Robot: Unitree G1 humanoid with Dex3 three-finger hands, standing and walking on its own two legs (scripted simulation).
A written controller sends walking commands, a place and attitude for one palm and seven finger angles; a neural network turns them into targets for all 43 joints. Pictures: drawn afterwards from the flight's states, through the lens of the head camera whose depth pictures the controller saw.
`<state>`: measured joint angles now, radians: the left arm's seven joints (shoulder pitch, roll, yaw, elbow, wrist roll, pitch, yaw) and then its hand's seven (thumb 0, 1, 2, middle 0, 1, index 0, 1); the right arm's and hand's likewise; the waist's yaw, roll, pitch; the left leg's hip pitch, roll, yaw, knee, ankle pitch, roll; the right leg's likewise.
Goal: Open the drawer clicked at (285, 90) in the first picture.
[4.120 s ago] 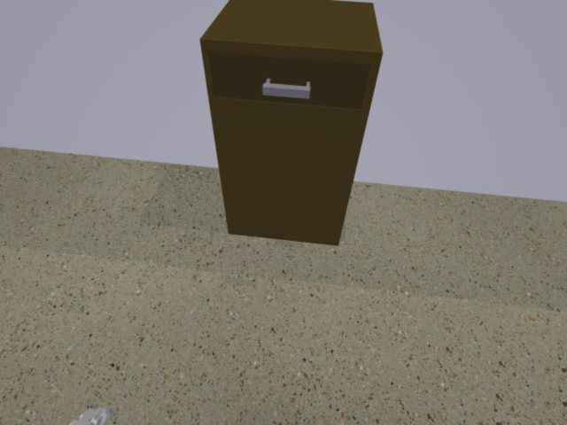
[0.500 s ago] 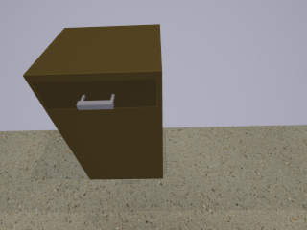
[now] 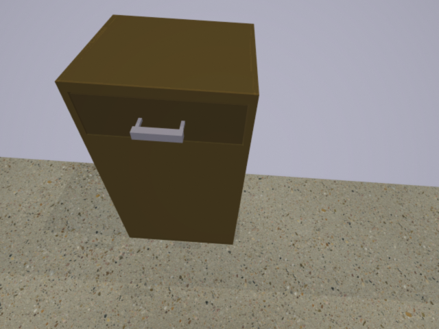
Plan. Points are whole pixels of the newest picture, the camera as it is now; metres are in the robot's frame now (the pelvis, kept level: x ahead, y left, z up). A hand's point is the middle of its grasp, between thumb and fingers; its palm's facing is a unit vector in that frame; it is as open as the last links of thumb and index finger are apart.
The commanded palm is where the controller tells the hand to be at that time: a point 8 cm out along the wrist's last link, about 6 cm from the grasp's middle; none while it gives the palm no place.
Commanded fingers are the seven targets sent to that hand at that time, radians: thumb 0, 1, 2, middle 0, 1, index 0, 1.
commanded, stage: come to a stop and stand still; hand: left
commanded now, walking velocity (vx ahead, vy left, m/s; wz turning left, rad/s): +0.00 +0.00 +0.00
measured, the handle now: (159, 128) +0.59 +0.22 -0.01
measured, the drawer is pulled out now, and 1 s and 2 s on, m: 0.00 0.00 0.00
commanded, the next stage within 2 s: look again from close up in 0.44 s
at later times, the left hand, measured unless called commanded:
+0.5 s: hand out of the picture +0.02 +0.18 -0.18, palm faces +0.03 -0.98 -0.17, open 7.4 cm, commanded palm none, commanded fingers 0.00 0.90 0.90 -0.20 -0.30 -0.20 -0.30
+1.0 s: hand out of the picture +0.03 +0.17 -0.17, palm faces +0.01 -0.98 -0.21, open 7.4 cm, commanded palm none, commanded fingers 0.00 0.90 0.90 -0.20 -0.30 -0.20 -0.30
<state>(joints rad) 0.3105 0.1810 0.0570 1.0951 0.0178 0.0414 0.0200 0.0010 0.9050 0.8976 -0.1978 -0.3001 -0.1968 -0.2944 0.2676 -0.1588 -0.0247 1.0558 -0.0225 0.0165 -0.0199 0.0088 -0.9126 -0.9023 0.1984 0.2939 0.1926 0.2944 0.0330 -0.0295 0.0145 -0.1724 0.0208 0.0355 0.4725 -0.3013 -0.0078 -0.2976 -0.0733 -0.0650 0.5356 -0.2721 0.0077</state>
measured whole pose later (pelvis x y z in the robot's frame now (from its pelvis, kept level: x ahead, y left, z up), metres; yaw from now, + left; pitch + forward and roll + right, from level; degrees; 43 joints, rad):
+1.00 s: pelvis +0.02 -0.01 +0.00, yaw -1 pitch -1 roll +1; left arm 0.27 0.14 0.00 1.11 0.01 -0.01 0.02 0.00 0.91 0.90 -0.20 -0.30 -0.20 -0.29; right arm 0.30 -0.16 0.02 1.07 -0.02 -0.02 -0.03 0.01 -0.91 -0.90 0.20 0.29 0.19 0.29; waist 0.00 0.03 0.04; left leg -0.12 0.03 0.05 0.49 -0.35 -0.02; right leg -0.25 -0.05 -0.04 0.56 -0.29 0.01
